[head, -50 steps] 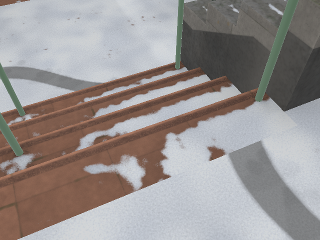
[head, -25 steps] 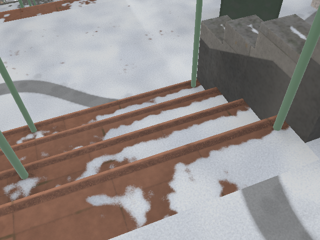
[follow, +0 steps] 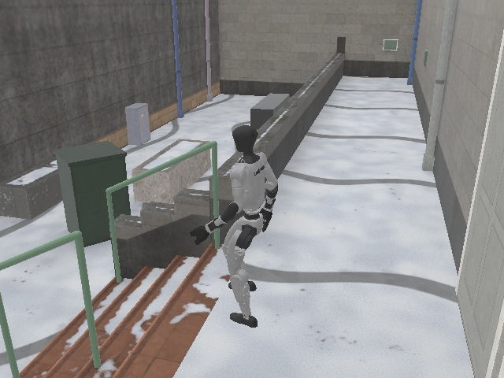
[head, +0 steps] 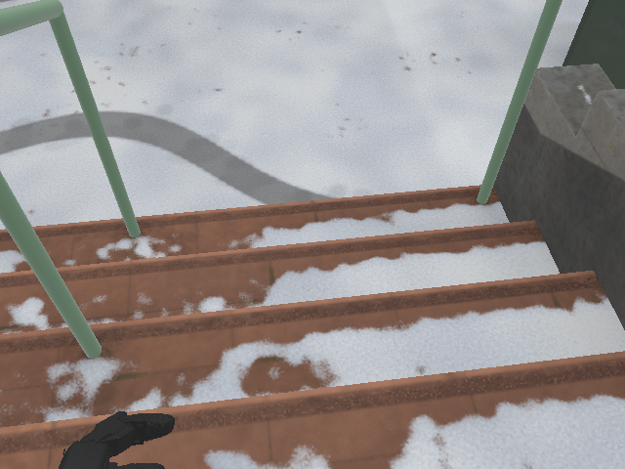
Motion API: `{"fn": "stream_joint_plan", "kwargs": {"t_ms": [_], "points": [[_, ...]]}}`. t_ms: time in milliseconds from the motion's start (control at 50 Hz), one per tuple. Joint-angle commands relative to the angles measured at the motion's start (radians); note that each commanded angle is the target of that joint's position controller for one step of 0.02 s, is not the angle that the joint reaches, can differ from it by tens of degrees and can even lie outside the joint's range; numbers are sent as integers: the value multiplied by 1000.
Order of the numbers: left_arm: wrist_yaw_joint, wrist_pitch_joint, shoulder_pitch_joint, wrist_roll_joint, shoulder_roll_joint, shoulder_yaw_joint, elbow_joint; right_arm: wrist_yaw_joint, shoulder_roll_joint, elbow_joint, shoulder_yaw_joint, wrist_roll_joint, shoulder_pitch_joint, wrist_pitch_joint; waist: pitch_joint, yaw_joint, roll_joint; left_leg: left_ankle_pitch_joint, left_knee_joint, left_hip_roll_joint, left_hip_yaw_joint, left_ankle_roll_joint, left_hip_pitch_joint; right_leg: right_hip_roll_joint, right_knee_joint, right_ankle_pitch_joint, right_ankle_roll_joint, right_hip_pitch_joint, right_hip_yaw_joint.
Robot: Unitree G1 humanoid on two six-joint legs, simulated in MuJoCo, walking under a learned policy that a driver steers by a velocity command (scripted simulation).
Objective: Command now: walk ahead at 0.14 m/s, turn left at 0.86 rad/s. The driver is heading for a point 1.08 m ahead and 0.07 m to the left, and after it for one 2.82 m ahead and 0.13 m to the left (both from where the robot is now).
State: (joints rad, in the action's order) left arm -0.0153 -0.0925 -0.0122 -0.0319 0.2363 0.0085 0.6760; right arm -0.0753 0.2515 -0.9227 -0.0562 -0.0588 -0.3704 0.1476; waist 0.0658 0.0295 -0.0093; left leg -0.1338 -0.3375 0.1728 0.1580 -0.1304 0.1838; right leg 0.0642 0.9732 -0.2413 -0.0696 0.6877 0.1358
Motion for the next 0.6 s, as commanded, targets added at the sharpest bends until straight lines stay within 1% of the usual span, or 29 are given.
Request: {"fn": "stream_joint_plan", "kwargs": {"t_ms": [20,60,80,100,120,140,160,180,200,220,240,260,280,300,320,340,360,380,400,420,440,460,480,500,520,540,560,580,600], "points": [[2,5,-106,16,107,-35,-27,15,211,133,-53,13,53,18,-104,-97,-49,750,-13,-198,197,-17,99,-64,-130,123,-15,-266,-73],[0,5,-74,24,120,-40,-26,15,221,147,-64,20,26,5,-86,-72,-63,687,-40,-230,276,-44,-14,-70,-247,170,-28,-220,-43],[-3,7,-54,27,123,-40,-23,14,220,151,-68,25,10,-3,-86,-54,-68,660,-56,-242,312,-61,-79,-70,-303,167,-35,-192,-33],[-8,9,-41,25,129,-42,-17,11,215,156,-71,28,5,-11,-86,-43,-70,645,-72,-253,347,-77,-134,-68,-352,146,-33,-174,-29],[-13,8,-41,25,139,-45,-8,8,219,168,-75,29,11,-19,-94,-38,-75,651,-88,-261,381,-95,-174,-69,-398,119,-27,-182,-32],[-18,4,-64,27,159,-51,7,4,224,184,-77,28,40,-26,-106,-45,-69,660,-108,-259,407,-98,-183,-74,-446,107,-11,-234,-41],[-23,-4,-129,37,186,-62,33,-3,227,206,-76,26,97,-30,-121,-80,-52,664,-132,-236,417,-75,-139,-77,-515,152,23,-363,-56],[-27,-13,-223,55,208,-70,61,-14,199,224,-58,29,145,-34,-176,-131,-16,618,-177,-179,413,-41,-74,-52,-605,315,92,-566,-62],[-37,-23,-298,57,258,-79,73,-25,118,252,-24,37,133,-37,-293,-132,87,409,-305,-62,336,36,4,89,-604,660,246,-801,78],[-41,-34,-300,27,321,-87,55,-12,27,265,2,14,-2,-30,-403,-59,283,-465,-537,99,180,151,293,378,-616,1045,560,-1085,403],[-44,-38,-254,-21,276,-94,33,6,154,247,-24,-2,2,-45,-254,-93,121,-653,-720,9,98,171,428,458,-650,1021,558,-984,429],[-45,-44,-193,0,263,-98,26,30,199,239,-40,2,20,-67,-166,-67,98,-611,-801,-66,54,186,395,384,-678,914,464,-845,287],[-37,-41,-107,25,216,-84,14,57,237,245,-48,0,40,-85,-144,-23,103,-561,-848,-117,6,203,329,296,-698,810,379,-721,160],[-33,-40,-69,42,165,-67,-6,70,219,260,-39,-13,67,-87,-152,-7,134,-519,-849,-146,-24,214,284,238,-719,772,346,-643,74],[-35,-37,-48,35,165,-68,-22,62,166,286,-13,-30,108,-84,-144,-3,138,-472,-898,-158,-80,223,232,199,-744,749,343,-558,13],[-41,-33,-24,27,196,-81,-35,45,126,299,10,-25,111,-85,-140,-1,114,-434,-907,-165,-128,228,197,166,-765,723,350,-498,-39],[-46,-32,-6,21,235,-98,-45,26,110,309,26,-8,106,-89,-133,-1,87,-404,-855,-179,-157,233,178,139,-776,683,345,-466,-86],[-51,-32,-2,17,272,-113,-48,8,107,317,37,7,106,-94,-128,-5,78,-376,-765,-198,-177,237,147,113,-780,631,325,-443,-130],[-54,-31,-26,15,300,-126,-42,-7,112,325,41,11,121,-99,-123,-23,89,-359,-665,-213,-195,243,141,106,-779,586,310,-456,-146],[-57,-29,-63,13,313,-133,-35,-18,130,326,39,12,134,-104,-121,-47,106,-345,-566,-228,-198,240,147,125,-767,558,302,-494,-133],[-55,-26,-82,5,317,-136,-40,-24,154,322,34,16,131,-107,-123,-66,117,-300,-482,-239,-184,228,148,157,-750,531,300,-524,-98],[-49,-24,-86,-1,318,-137,-47,-24,175,312,26,20,120,-106,-127,-73,125,-252,-406,-242,-170,210,138,191,-738,488,302,-541,-57],[-42,-20,-78,-1,313,-135,-50,-19,188,302,18,26,100,-103,-135,-62,124,-192,-324,-233,-166,185,108,216,-723,425,303,-545,-25],[-31,-14,-53,4,300,-127,-50,-12,196,290,9,34,77,-97,-139,-37,114,-104,-223,-212,-175,149,51,228,-703,343,297,-523,-11],[-19,-10,-33,5,263,-108,-41,-8,196,286,1,49,69,-89,-145,-14,107,12,-112,-193,-177,108,-37,226,-676,274,272,-473,-12],[-4,-7,-52,9,194,-78,-21,-4,190,292,-4,60,79,-81,-164,-3,78,128,-28,-189,-167,60,-131,199,-640,210,220,-423,-33],[8,-1,-191,-1,117,-56,-2,10,222,329,-15,58,103,-70,-249,-62,-32,448,-51,-316,-44,-83,-266,118,-532,41,128,-378,-140],[2,-12,-218,15,110,-56,-37,15,301,373,-33,62,149,-61,-211,-85,-162,475,37,-545,254,-287,-222,-23,-432,-166,32,-253,-244],[0,-11,-112,7,208,-86,-25,25,282,346,-47,29,132,-47,-95,-3,-95,187,67,-535,240,-238,-124,-10,-307,-255,7,-190,-156]]}}
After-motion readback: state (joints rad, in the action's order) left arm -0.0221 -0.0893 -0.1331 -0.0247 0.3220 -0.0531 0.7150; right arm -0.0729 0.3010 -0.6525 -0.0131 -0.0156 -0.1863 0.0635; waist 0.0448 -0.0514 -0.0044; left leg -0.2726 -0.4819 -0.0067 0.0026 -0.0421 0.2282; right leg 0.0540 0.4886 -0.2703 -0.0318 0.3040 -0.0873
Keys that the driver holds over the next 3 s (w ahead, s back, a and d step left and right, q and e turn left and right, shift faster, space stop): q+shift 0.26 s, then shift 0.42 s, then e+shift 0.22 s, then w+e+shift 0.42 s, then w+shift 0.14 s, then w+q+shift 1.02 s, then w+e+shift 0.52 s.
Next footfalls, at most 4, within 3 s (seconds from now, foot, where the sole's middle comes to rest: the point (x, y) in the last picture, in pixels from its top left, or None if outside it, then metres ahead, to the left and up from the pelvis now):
0.20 right None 0.21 -0.13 -0.78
0.54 left None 0.06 0.08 -0.78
1.12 right None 0.17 -0.18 -0.78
1.58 left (352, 435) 0.52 -0.08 -0.78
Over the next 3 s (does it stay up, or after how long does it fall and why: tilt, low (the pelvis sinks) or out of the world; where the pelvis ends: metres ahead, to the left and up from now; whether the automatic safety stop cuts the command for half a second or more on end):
stays up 1.45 0.00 -0.54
